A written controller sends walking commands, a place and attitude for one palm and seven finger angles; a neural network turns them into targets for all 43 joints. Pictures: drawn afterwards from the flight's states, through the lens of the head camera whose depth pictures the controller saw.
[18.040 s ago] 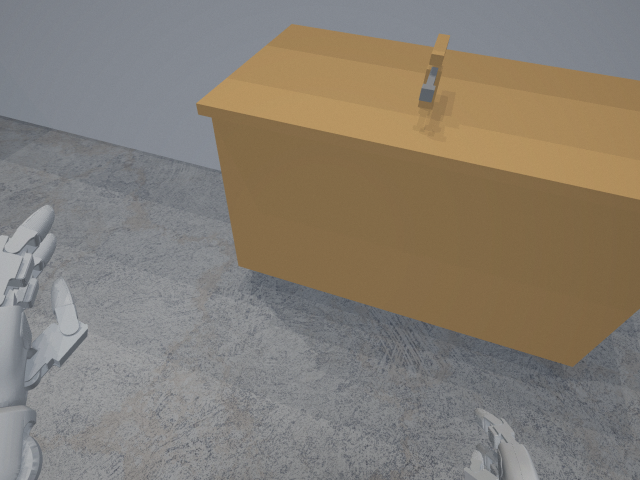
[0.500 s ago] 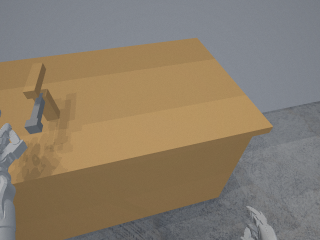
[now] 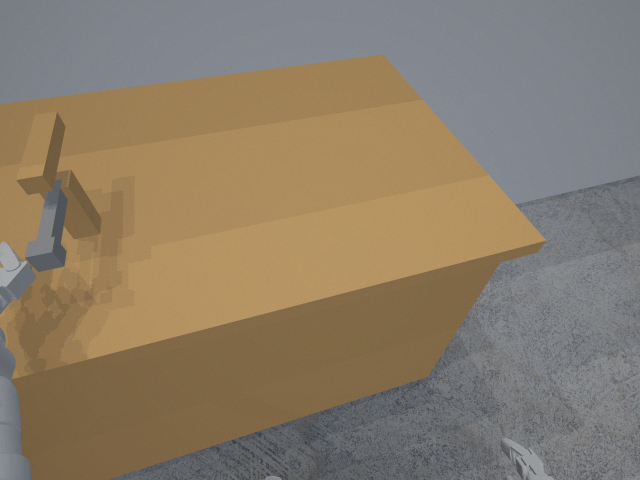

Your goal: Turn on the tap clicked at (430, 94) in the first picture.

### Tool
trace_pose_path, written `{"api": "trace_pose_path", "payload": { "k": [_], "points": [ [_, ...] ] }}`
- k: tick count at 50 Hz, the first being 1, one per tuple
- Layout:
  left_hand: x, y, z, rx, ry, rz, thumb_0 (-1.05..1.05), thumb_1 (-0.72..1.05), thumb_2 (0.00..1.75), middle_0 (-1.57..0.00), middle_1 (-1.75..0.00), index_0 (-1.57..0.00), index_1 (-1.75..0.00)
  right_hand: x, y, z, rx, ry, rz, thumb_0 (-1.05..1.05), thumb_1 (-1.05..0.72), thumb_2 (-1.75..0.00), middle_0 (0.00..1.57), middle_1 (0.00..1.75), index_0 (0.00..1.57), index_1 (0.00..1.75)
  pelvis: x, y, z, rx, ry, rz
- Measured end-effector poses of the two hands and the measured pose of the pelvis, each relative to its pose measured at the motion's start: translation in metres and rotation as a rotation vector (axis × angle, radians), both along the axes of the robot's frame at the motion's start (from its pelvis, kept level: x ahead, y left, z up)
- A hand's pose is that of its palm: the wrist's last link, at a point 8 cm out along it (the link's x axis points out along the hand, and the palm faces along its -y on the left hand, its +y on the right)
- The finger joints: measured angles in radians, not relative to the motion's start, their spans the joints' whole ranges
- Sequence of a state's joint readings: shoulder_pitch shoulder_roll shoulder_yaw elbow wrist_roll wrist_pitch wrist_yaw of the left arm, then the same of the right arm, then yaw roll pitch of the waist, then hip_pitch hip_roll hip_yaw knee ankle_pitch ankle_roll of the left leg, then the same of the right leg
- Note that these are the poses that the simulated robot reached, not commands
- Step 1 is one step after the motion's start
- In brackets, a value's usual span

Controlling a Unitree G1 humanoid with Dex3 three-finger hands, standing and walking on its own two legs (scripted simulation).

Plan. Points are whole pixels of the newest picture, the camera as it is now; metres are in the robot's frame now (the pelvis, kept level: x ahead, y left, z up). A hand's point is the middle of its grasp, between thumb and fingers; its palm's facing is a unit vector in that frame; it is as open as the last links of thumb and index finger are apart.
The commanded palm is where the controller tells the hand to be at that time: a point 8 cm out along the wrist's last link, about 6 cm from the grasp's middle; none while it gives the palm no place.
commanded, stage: reach beside the lever's end, fingers flat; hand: left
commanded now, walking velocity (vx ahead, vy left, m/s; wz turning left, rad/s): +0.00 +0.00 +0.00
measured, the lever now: (46, 254) +0.34 +0.34 +0.11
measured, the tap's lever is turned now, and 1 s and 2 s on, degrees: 0 7 31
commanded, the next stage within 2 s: push the lever round in 0.26 s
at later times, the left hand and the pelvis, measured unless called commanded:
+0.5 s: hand (28, 279) +0.31 +0.35 +0.10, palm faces +0.56 -0.82 -0.09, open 7.8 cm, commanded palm +0.26 +0.38 +0.10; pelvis +0.00 +0.00 +0.00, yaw +1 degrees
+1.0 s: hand (54, 276) +0.31 +0.33 +0.10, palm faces +0.57 -0.82 -0.10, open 7.7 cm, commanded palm +0.27 +0.35 +0.10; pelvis +0.01 -0.02 +0.00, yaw +0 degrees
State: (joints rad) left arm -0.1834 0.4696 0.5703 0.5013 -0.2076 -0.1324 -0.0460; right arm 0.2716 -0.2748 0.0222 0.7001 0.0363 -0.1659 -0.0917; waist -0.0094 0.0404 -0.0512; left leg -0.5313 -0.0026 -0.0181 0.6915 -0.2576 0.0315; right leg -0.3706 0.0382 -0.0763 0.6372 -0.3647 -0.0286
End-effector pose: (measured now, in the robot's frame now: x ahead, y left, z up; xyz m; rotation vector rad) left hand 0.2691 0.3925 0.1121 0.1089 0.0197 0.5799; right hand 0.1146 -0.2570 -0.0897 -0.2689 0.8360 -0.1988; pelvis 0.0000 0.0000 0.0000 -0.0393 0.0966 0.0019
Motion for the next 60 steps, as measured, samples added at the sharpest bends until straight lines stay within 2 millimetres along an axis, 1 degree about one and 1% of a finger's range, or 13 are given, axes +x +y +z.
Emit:
{"api": "trace_pose_path", "payload": {
  "k": [3, 7, 13, 17, 22, 26, 29, 33, 42, 47, 53, 60],
  "points": [
    [0.001, 0.000, -0.005, -0.018, 0.007, -0.004, 0.02, 0.90, 0.90, -0.15, -0.15, -0.16, -0.16, 0.001, 0.002, 0.001, 0.006, 0.001, -0.007, 0.01, -0.90, -0.90, 0.21, 0.30, 0.20, 0.30, 0.003, 0.001, 0.000, 0.001, 0.006, -0.005],
    [-0.003, 0.007, -0.012, -0.026, 0.033, 0.024, 0.02, 0.90, 0.90, -0.16, -0.15, -0.16, -0.16, 0.005, 0.004, 0.002, 0.006, 0.000, -0.008, 0.01, -0.90, -0.90, 0.21, 0.30, 0.20, 0.30, 0.005, 0.002, 0.000, 0.000, 0.008, -0.007],
    [-0.015, 0.005, -0.004, 0.006, -0.018, 0.022, 0.02, 0.90, 0.90, -0.15, -0.15, -0.16, -0.16, 0.015, 0.007, 0.002, 0.006, -0.012, 0.011, 0.01, -0.90, -0.90, 0.21, 0.30, 0.20, 0.30, 0.008, 0.004, 0.000, -0.001, 0.002, -0.003],
    [-0.018, 0.006, -0.007, -0.017, -0.002, 0.024, 0.02, 0.90, 0.90, -0.15, -0.15, -0.16, -0.16, 0.023, 0.009, 0.003, 0.007, -0.022, 0.023, 0.01, -0.90, -0.90, 0.21, 0.30, 0.20, 0.30, 0.007, 0.003, 0.000, 0.000, -0.001, 0.006],
    [-0.016, 0.002, -0.008, -0.021, 0.011, 0.030, 0.02, 0.90, 0.90, -0.15, -0.15, -0.16, -0.15, 0.032, 0.012, 0.004, 0.008, -0.044, 0.044, 0.01, -0.90, -0.90, 0.21, 0.30, 0.20, 0.30, 0.006, 0.001, 0.000, 0.001, -0.002, 0.013],
    [-0.010, -0.009, -0.004, -0.010, -0.013, 0.010, 0.02, 0.90, 0.90, -0.15, -0.15, -0.15, -0.15, 0.036, 0.012, 0.005, 0.015, -0.057, 0.052, 0.01, -0.90, -0.90, 0.21, 0.30, 0.20, 0.30, 0.005, 0.000, 0.000, 0.003, -0.004, 0.013],
    [-0.006, -0.015, -0.004, -0.019, -0.014, -0.001, 0.01, 0.90, 0.90, -0.15, -0.15, -0.16, -0.15, 0.036, 0.011, 0.005, 0.023, -0.061, 0.047, 0.01, -0.90, -0.90, 0.21, 0.30, 0.20, 0.30, 0.005, -0.003, 0.000, 0.005, -0.005, 0.011],
    [-0.006, -0.016, -0.006, -0.026, 0.013, 0.019, 0.01, 0.90, 0.90, -0.15, -0.15, -0.16, -0.16, 0.033, 0.008, 0.004, 0.030, -0.055, 0.039, 0.01, -0.90, -0.90, 0.21, 0.30, 0.20, 0.30, 0.006, -0.006, 0.000, 0.006, -0.006, 0.009],
    [-0.007, -0.029, -0.004, -0.011, -0.008, 0.022, 0.03, 0.92, 0.91, -0.15, -0.15, -0.16, -0.15, 0.021, -0.005, -0.002, 0.028, -0.016, 0.020, 0.01, -0.90, -0.90, 0.21, 0.30, 0.20, 0.30, 0.006, -0.013, 0.000, 0.009, -0.009, 0.006],
    [-0.006, -0.031, -0.006, -0.020, 0.002, 0.027, 0.02, 0.92, 0.91, -0.15, -0.15, -0.16, -0.16, 0.017, -0.012, -0.004, 0.025, -0.006, 0.004, 0.01, -0.90, -0.90, 0.21, 0.30, 0.20, 0.30, 0.006, -0.016, -0.001, 0.011, -0.010, 0.005],
    [-0.004, -0.036, -0.006, -0.018, 0.001, 0.028, 0.02, 0.92, 0.91, -0.15, -0.15, -0.16, -0.15, 0.016, -0.016, -0.005, 0.023, -0.004, 0.004, 0.01, -0.90, -0.90, 0.21, 0.30, 0.20, 0.30, 0.005, -0.019, -0.001, 0.012, -0.010, 0.007],
    [-0.001, -0.044, -0.007, -0.026, -0.010, 0.033, 0.03, 0.92, 0.91, -0.15, -0.15, -0.16, -0.16, 0.020, -0.016, -0.004, 0.032, -0.021, 0.002, 0.01, -0.90, -0.90, 0.21, 0.30, 0.20, 0.30, 0.005, -0.021, -0.001, 0.014, -0.010, 0.002]
  ]
}}
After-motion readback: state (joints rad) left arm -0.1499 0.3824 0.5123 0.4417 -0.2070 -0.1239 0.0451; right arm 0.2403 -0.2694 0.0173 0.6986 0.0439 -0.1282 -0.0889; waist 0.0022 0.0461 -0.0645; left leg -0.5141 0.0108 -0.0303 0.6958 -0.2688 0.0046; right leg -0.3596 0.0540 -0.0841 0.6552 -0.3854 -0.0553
